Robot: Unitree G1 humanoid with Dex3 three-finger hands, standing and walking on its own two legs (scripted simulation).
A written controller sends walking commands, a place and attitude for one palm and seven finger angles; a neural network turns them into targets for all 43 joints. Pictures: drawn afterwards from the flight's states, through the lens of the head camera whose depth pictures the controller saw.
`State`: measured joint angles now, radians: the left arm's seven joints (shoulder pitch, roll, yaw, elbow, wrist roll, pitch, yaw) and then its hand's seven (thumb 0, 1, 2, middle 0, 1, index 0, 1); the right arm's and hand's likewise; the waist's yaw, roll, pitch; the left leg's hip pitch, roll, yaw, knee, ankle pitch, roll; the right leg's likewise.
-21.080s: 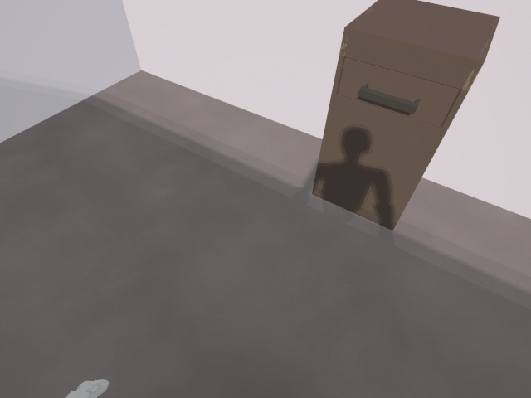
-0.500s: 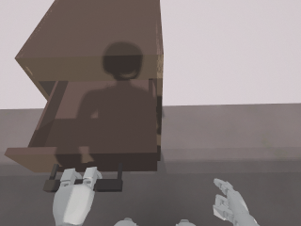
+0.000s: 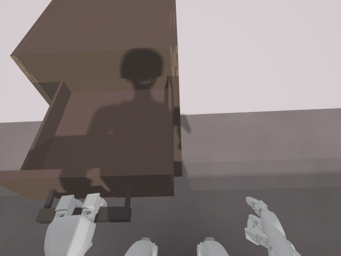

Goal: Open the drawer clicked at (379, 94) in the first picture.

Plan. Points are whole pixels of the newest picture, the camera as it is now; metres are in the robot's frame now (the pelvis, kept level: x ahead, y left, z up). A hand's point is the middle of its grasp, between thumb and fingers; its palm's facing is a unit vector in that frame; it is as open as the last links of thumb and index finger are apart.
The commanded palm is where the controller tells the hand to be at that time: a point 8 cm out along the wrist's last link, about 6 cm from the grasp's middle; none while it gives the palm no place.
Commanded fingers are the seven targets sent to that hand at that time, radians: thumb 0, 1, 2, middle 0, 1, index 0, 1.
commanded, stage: open the thumb to release the handle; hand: left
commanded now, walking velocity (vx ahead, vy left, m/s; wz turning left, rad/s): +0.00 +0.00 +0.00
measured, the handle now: (87, 204) +0.24 +0.21 +0.00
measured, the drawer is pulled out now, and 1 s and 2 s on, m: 0.30 0.30 0.30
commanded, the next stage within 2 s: lift the hand off the handle in 0.48 s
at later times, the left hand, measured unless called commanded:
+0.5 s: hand (82, 234) +0.18 +0.21 -0.02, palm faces -0.01 -0.09 -1.00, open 12.5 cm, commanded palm +0.15 +0.21 +0.03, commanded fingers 0.00 -0.50 0.30 -0.30 -1.20 -0.30 -1.20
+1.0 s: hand (82, 226) +0.19 +0.22 -0.02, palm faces -0.01 -0.11 -0.99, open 13.7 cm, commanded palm +0.17 +0.21 +0.04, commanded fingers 0.00 -0.50 0.30 -0.30 -1.20 -0.30 -1.20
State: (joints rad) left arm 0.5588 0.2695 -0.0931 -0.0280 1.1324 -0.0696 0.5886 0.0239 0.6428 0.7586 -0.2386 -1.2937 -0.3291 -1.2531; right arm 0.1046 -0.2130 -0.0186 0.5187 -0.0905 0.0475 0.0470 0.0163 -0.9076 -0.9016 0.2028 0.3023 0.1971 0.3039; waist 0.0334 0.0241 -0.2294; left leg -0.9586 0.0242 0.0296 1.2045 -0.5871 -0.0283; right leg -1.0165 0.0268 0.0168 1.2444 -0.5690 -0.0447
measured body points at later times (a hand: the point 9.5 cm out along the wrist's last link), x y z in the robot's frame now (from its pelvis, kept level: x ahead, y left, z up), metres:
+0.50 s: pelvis -0.01 +0.00 +0.01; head +0.05 -0.02 +0.46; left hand +0.17 +0.21 +0.03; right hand +0.20 -0.22 -0.09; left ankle +0.00 +0.14 -0.63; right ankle +0.01 -0.09 -0.63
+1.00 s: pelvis -0.01 +0.01 +0.02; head +0.05 -0.01 +0.46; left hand +0.19 +0.22 +0.04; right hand +0.20 -0.20 -0.09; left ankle +0.00 +0.14 -0.63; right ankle +0.01 -0.09 -0.63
